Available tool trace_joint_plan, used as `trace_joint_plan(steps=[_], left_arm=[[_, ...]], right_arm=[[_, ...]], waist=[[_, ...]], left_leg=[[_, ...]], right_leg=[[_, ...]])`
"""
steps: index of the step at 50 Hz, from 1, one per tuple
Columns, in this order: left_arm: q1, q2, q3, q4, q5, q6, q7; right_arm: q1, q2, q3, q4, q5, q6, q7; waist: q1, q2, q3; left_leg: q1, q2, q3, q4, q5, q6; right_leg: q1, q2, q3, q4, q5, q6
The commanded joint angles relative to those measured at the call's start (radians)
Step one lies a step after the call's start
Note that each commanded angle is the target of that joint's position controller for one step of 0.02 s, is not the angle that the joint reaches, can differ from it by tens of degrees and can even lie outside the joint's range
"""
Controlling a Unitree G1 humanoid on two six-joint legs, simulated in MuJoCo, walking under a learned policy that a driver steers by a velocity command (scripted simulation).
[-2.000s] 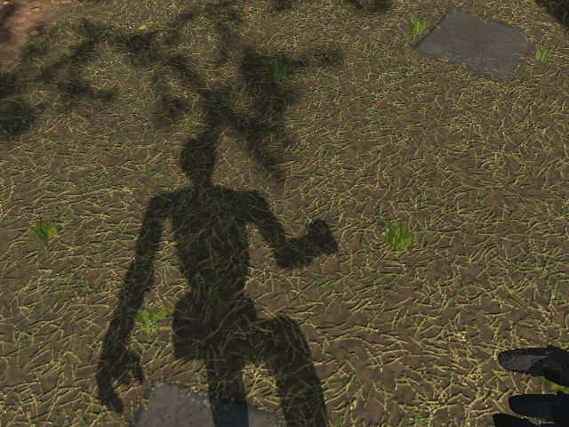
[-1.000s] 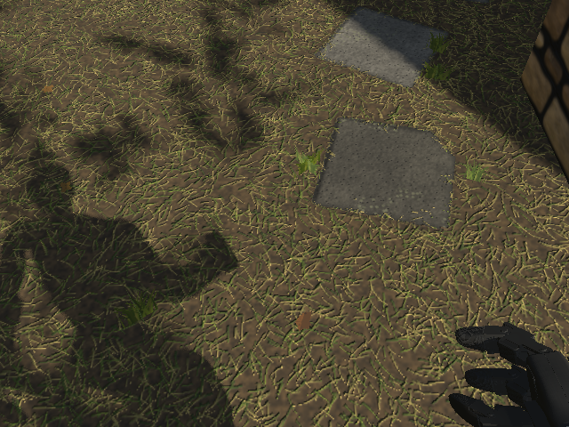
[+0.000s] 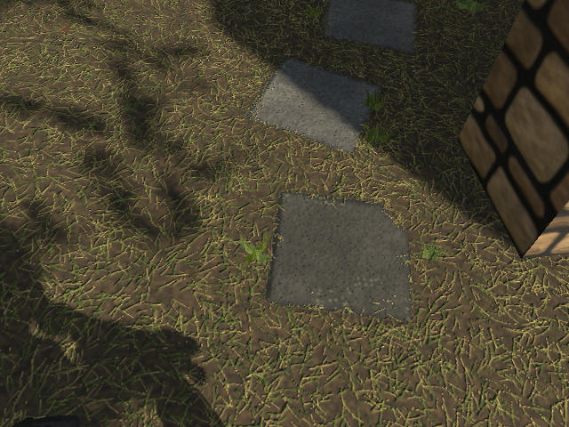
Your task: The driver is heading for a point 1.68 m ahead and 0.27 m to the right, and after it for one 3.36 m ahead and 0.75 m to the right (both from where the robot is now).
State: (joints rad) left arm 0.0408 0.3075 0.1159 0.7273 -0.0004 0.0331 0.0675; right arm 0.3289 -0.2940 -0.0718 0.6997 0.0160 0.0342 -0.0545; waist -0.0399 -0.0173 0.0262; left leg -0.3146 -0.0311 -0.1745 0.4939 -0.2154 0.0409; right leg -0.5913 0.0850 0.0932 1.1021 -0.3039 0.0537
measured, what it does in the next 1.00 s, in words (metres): walks ahead, turning right: right foot, then right foot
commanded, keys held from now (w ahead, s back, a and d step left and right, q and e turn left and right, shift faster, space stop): q+shift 0.06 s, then e+shift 0.22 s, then w+e+shift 0.54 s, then w+q+shift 0.18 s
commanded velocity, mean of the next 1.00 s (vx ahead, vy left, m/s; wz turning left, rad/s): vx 0.49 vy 0.00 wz -0.33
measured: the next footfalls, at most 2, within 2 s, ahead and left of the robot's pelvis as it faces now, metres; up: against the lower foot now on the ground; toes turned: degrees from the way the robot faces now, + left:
right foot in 0.26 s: +0.06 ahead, -0.14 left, +0.00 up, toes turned +10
right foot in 0.90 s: +0.39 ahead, -0.26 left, +0.00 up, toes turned -29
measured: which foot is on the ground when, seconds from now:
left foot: down 0.00-0.90, up 0.92-1.00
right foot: up 0.00-0.24, down 0.26-0.48, up 0.50-0.88, down 0.90-1.00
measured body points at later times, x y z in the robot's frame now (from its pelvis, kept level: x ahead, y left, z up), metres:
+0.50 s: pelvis +0.05 -0.01 -0.01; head +0.07 -0.02 +0.44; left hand +0.15 +0.27 -0.12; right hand +0.20 -0.29 -0.09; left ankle +0.02 +0.10 -0.75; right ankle +0.02 -0.15 -0.74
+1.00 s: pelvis +0.33 -0.18 -0.04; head +0.36 -0.19 +0.41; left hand +0.60 -0.03 -0.14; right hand +0.21 -0.41 -0.17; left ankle +0.21 +0.05 -0.61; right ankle +0.35 -0.24 -0.75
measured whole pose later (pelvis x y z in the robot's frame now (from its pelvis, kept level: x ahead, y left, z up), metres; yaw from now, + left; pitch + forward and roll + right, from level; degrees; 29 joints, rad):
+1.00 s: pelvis +0.33 -0.18 -0.04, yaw -24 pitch +1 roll -1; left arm 0.14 0.28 0.03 0.69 0.05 -0.02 -0.03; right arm 0.43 -0.24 -0.02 0.84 0.00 -0.07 0.01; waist -0.07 0.00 0.05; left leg -0.27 0.09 -0.04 1.37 -0.29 0.04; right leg -0.44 0.07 -0.14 0.72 -0.30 -0.12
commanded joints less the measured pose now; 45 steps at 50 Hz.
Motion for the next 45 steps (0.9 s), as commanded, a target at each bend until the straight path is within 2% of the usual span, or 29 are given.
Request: trace_joint_plan(steps=[1,5,8,10,11,12,13,14,15,16,17,18,19,20,22,23,24,25,26,27,28,31,35,39,40,42,43,44,45], left_arm=[[-0.102,0.023,-0.007,-0.091,-0.008,-0.04,-0.012],[-0.045,0.051,-0.01,-0.052,-0.017,-0.05,-0.036],[-0.009,0.062,-0.02,-0.035,-0.018,-0.051,-0.053],[0.018,0.039,-0.035,-0.021,-0.013,-0.053,-0.067],[0.04,0.018,-0.043,-0.008,-0.01,-0.056,-0.075],[0.026,0.03,-0.044,-0.011,-0.003,-0.057,-0.078],[0.009,0.093,-0.034,-0.03,0.006,-0.058,-0.077],[0.015,0.172,-0.017,-0.044,0.006,-0.058,-0.075],[0.029,0.179,-0.015,-0.029,-0.007,-0.055,-0.069],[0.08,0.167,-0.011,-0.016,-0.021,-0.051,-0.065],[0.157,0.162,-0.012,0.004,-0.026,-0.05,-0.062],[0.191,0.172,-0.011,0.009,-0.028,-0.055,-0.058],[0.191,0.18,-0.007,0.004,-0.032,-0.061,-0.051],[0.172,0.179,-0.005,-0.009,-0.036,-0.065,-0.045],[0.058,0.149,-0.012,-0.066,-0.049,-0.056,-0.041],[0.022,0.115,-0.018,-0.1,-0.046,-0.056,-0.04],[-0.015,0.055,-0.035,-0.137,-0.04,-0.063,-0.043],[0.024,0.001,-0.052,-0.167,-0.057,-0.076,-0.052],[-0.023,0.103,-0.022,-0.18,0.046,-0.055,-0.078],[-0.059,0.112,-0.014,-0.183,0.054,-0.045,-0.093],[-0.022,0.077,-0.021,-0.171,0.049,-0.04,-0.112],[0.031,0.058,-0.031,-0.162,0.043,-0.023,-0.16],[-0.077,0.06,-0.045,-0.212,0.041,-0.012,-0.176],[-0.206,0.034,-0.074,-0.257,0.042,-0.016,-0.195],[-0.197,0.023,-0.081,-0.256,0.039,-0.016,-0.191],[-0.106,0.029,-0.078,-0.231,0.043,-0.02,-0.168],[0.055,0.058,-0.062,-0.19,0.046,-0.025,-0.153],[0.293,0.105,-0.035,-0.116,0.048,-0.032,-0.134],[0.407,0.197,0.001,-0.067,0.054,-0.037,-0.114]], right_arm=[[-0.035,-0.161,-0.05,-0.099,0.007,-0.009,-0.018],[-0.082,-0.17,-0.055,-0.139,-0.004,0.005,-0.013],[-0.09,-0.131,-0.029,-0.137,-0.025,0.01,0.003],[-0.125,-0.071,0.003,-0.127,-0.035,0.006,0.014],[-0.143,-0.064,0.011,-0.118,-0.036,0.003,0.02],[-0.126,-0.087,0.006,-0.102,-0.035,-0.004,0.025],[-0.121,-0.134,-0.009,-0.099,-0.039,-0.013,0.024],[-0.094,-0.149,-0.017,-0.103,-0.054,-0.022,0.022],[-0.103,-0.122,-0.01,-0.12,-0.068,-0.03,0.02],[-0.168,-0.121,-0.012,-0.136,-0.055,-0.04,0.019],[-0.225,-0.116,-0.015,-0.148,-0.025,-0.054,0.023],[-0.263,-0.097,-0.013,-0.16,-0.003,-0.071,0.03],[-0.278,-0.093,-0.015,-0.17,0.006,-0.092,0.039],[-0.27,-0.086,-0.017,-0.168,0.008,-0.115,0.049],[-0.168,-0.057,-0.025,-0.127,0.013,-0.15,0.057],[-0.086,-0.083,-0.042,-0.089,0.011,-0.154,0.054],[0.058,-0.127,-0.06,-0.051,0.009,-0.15,0.043],[0.084,-0.178,-0.069,-0.05,-0.011,-0.145,0.044],[0.053,-0.209,-0.061,-0.054,-0.097,-0.115,0.033],[0.023,-0.132,-0.043,-0.059,-0.095,-0.106,0.034],[0.015,-0.111,-0.029,-0.057,-0.078,-0.106,0.037],[0.044,-0.122,-0.019,-0.021,-0.057,-0.12,0.039],[0.092,-0.105,-0.007,0.032,-0.059,-0.141,0.048],[0.137,-0.127,-0.007,0.084,-0.06,-0.142,0.04],[0.13,-0.139,-0.006,0.093,-0.061,-0.14,0.038],[0.182,-0.177,-0.007,0.124,-0.056,-0.132,0.03],[0.185,-0.213,-0.012,0.135,-0.057,-0.121,0.028],[0.155,-0.236,-0.013,0.13,-0.049,-0.117,0.03],[0.136,-0.186,-0.001,0.105,-0.05,-0.117,0.036]], waist=[[0.005,0.179,-0.124],[-0.002,0.214,-0.151],[-0.02,0.216,-0.167],[-0.004,0.17,-0.162],[0.017,0.149,-0.145],[0.014,0.13,-0.108],[-0.002,0.092,-0.078],[-0.035,-0.017,-0.08],[-0.048,-0.123,-0.102],[-0.005,-0.167,-0.076],[0.038,-0.19,-0.02],[0.052,-0.224,0.036],[0.052,-0.228,0.062],[0.035,-0.21,0.055],[-0.052,-0.165,0.031],[-0.085,-0.135,-0.016],[-0.135,-0.039,-0.085],[-0.111,0.188,-0.115],[-0.104,0.209,-0.054],[-0.085,0.101,0.023],[-0.06,0.085,0.037],[-0.031,0.124,0.026],[-0.028,0.116,0.103],[-0.053,0.097,0.164],[-0.033,0.097,0.155],[0.027,0.14,0.052],[0.116,0.168,-0.037],[0.237,0.162,-0.144],[0.272,0.077,-0.228]], left_leg=[[0.294,0.185,-0.327,-0.136,0.117,0.115],[0.265,0.181,-0.332,-0.111,0.132,0.119],[0.213,0.2,-0.311,-0.081,0.315,0.148],[0.172,0.2,-0.281,-0.074,0.358,0.152],[0.139,0.181,-0.249,-0.074,0.318,0.136],[0.117,0.148,-0.223,-0.082,0.243,0.111],[0.106,0.108,-0.187,-0.049,0.158,0.081],[0.092,0.026,-0.103,0.033,0.044,0.043],[0.088,-0.053,0.028,0.061,-0.123,-0.012],[0.02,-0.079,0.099,0.124,-0.238,-0.034],[-0.056,-0.073,0.129,0.167,-0.274,-0.039],[-0.089,-0.061,0.12,0.184,-0.271,-0.037],[-0.086,-0.04,0.091,0.192,-0.265,-0.03],[-0.053,-0.025,0.074,0.163,-0.261,-0.019],[0.211,-0.011,0.1,-0.113,-0.12,0.005],[0.413,0.022,0.091,-0.146,-0.011,0.005],[0.621,0.134,-0.001,-0.17,-0.082,0.023],[0.71,0.346,-0.344,-0.26,-0.353,0.101],[0.573,0.482,-0.449,-0.311,-0.509,0.153],[0.502,0.44,-0.372,-0.308,-0.488,0.147],[0.457,0.39,-0.277,-0.319,-0.427,0.117],[0.399,0.309,-0.052,-0.359,-0.25,0.074],[0.351,0.284,0.16,-0.4,-0.042,0.049],[0.33,0.272,0.341,-0.437,0.196,0.028],[0.332,0.265,0.398,-0.389,0.452,0.016],[0.37,0.302,0.419,-0.191,1.124,0.021],[0.344,0.337,0.407,-0.003,1.275,0.035],[0.217,0.336,0.4,0.247,1.232,0.043],[-0.036,0.265,0.382,0.605,0.675,0.037]], right_leg=[[-0.121,-0.002,0.065,-0.18,0.006,0.015],[0.03,-0.017,0.039,-0.346,-0.01,0.02],[0.173,-0.063,-0.007,-0.391,-0.046,0.009],[0.286,-0.103,-0.018,-0.508,-0.01,-0.007],[0.364,-0.097,-0.03,-0.631,0.093,-0.02],[0.397,-0.087,-0.017,-0.722,0.203,-0.038],[0.386,-0.116,0.033,-0.703,0.291,-0.064],[0.378,-0.19,0.128,-0.685,0.468,-0.112],[0.353,-0.223,0.207,-0.739,0.256,-0.184],[0.348,-0.238,0.311,-0.806,-0.161,-0.236],[0.337,-0.278,0.429,-0.88,-0.472,-0.267],[0.308,-0.308,0.516,-0.929,-0.556,-0.291],[0.286,-0.313,0.548,-0.94,-0.527,-0.296],[0.274,-0.296,0.532,-0.927,-0.467,-0.283],[0.139,-0.182,0.414,-0.868,-0.345,-0.216],[0.022,-0.128,0.35,-0.78,-0.27,-0.171],[-0.133,-0.069,0.244,-0.575,-0.242,-0.118],[-0.318,-0.008,0.119,-0.281,-0.197,-0.094],[-0.396,-0.072,0.006,-0.135,-0.177,-0.101],[-0.42,-0.12,0.008,-0.05,-0.107,-0.104],[-0.404,-0.13,0.006,-0.006,-0.055,-0.1],[-0.382,-0.151,-0.03,0.146,0.042,-0.096],[-0.389,-0.166,-0.061,0.088,0.135,-0.094],[-0.232,-0.153,-0.218,-0.186,0.159,-0.15],[-0.139,-0.124,-0.261,-0.258,0.128,-0.183],[0.085,-0.014,-0.317,-0.293,0.043,-0.24],[0.275,0.034,-0.289,-0.303,-0.03,-0.268],[0.587,0.055,-0.225,-0.391,-0.003,-0.293],[0.872,-0.083,0.0,-0.461,-0.143,-0.291]])
Keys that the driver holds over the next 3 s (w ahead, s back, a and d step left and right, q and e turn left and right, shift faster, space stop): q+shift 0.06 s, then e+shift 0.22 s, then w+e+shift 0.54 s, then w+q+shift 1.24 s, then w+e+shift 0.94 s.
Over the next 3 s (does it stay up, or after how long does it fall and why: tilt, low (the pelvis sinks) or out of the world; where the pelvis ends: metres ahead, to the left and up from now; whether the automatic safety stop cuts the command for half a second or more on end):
stays up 2.09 -0.03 -0.02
